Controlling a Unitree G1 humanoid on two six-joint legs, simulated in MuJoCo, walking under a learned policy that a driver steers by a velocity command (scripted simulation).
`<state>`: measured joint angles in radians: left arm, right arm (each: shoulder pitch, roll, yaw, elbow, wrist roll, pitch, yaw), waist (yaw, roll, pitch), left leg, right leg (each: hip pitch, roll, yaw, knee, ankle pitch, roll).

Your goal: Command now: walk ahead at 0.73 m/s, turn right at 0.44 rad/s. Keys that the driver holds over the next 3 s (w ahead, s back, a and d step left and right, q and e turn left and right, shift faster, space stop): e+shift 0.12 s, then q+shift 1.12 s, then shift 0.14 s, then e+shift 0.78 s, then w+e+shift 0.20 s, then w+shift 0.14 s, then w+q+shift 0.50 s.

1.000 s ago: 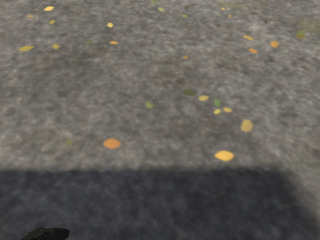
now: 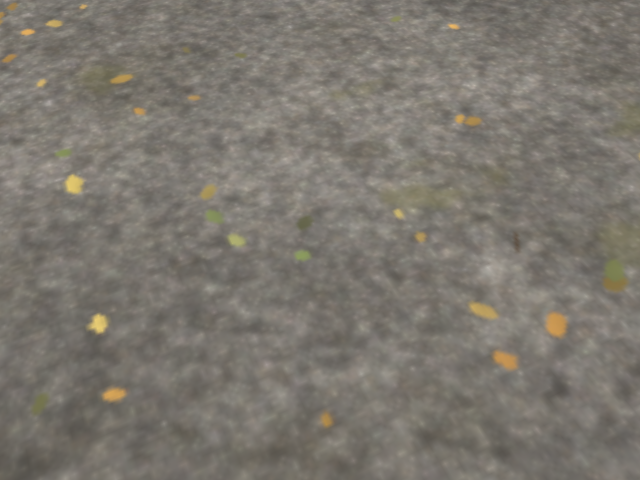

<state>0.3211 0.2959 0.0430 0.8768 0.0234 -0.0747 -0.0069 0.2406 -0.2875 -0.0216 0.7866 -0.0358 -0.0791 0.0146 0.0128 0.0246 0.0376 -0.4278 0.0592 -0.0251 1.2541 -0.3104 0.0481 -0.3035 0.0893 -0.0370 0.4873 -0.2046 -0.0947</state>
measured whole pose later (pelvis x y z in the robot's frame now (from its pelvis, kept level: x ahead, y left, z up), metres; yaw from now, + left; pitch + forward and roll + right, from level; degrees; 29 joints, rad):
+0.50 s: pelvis +0.31 +0.02 +0.00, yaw +2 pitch +3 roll -1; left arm 0.05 0.27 0.04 0.71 0.01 -0.03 0.05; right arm 0.23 -0.29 -0.05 0.71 0.00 -0.02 0.00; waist -0.05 0.03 0.07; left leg -0.42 -0.16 -0.19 0.41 -0.01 0.06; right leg -0.58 0.05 0.16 1.00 -0.40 0.06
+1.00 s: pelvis +0.37 -0.03 +0.01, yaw +30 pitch +1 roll -1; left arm 0.10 0.24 0.05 0.68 0.02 0.02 0.05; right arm 0.24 -0.35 -0.10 0.60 0.03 0.07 -0.01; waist -0.01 0.05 0.05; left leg -0.57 0.07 -0.03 1.08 -0.33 -0.13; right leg -0.25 -0.03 -0.11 0.40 -0.17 -0.02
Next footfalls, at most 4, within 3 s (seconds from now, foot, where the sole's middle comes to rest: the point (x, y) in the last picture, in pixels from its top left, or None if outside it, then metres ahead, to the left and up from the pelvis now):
0.24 left None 0.46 0.08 -0.77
0.70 right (400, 473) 0.49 -0.11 -0.77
1.16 left None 0.32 0.12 -0.77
1.62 right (360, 468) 0.49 -0.03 -0.77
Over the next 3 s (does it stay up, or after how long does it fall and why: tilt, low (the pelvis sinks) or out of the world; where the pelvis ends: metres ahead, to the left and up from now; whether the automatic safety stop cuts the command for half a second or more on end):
stays up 0.83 -0.02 -0.04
